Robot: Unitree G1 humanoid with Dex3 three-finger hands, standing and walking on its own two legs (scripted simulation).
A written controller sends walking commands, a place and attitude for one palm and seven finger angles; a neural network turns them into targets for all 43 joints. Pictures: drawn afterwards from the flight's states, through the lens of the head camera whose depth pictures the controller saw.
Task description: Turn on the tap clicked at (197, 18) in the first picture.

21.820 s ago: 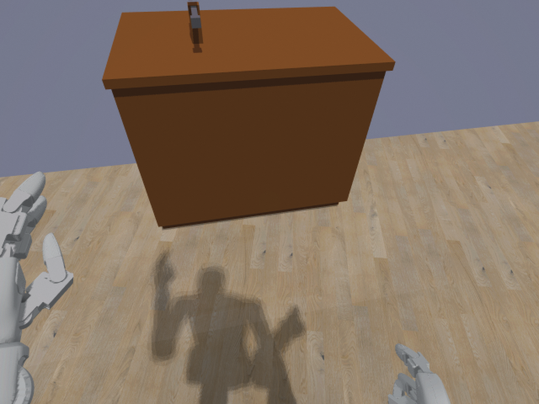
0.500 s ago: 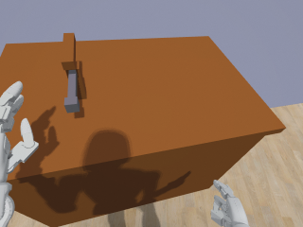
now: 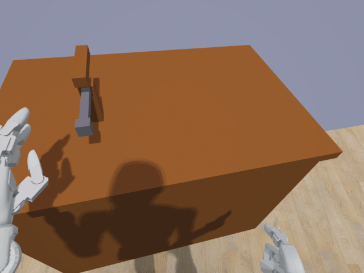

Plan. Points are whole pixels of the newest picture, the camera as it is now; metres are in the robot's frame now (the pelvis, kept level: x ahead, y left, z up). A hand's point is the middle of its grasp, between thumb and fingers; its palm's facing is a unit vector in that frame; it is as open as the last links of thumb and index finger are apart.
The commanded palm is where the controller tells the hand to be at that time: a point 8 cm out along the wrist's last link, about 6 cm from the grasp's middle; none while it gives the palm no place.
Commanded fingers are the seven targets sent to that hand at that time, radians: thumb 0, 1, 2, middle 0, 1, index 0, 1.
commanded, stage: shuffle to correct the standing spot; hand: left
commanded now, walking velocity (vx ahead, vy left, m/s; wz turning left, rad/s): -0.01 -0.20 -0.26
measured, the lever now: (84, 127) +0.35 +0.24 +0.13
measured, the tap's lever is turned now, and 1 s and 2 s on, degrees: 0 0 0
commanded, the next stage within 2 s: come to a stop and stand still in 0.46 s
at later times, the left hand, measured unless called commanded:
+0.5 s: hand (88, 175) +0.23 +0.18 +0.16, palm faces +0.32 -0.87 -0.39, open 7.4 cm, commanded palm +0.17 +0.22 +0.17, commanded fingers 0.00 0.90 0.90 -0.20 -0.30 -0.20 -0.30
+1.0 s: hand (85, 173) +0.24 +0.19 +0.15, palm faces +0.38 -0.84 -0.38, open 7.4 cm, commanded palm +0.18 +0.23 +0.17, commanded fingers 0.00 0.90 0.90 -0.20 -0.30 -0.20 -0.30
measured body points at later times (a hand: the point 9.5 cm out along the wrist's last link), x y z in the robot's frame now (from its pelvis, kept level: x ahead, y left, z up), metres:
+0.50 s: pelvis +0.00 -0.06 +0.00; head +0.03 -0.04 +0.44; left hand +0.21 +0.23 +0.18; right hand +0.18 -0.29 -0.08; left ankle +0.03 +0.07 -0.74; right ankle +0.01 -0.13 -0.74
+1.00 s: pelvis +0.02 -0.05 +0.00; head +0.04 -0.05 +0.45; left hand +0.21 +0.23 +0.17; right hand +0.20 -0.28 -0.09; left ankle +0.03 +0.07 -0.74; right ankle +0.01 -0.13 -0.74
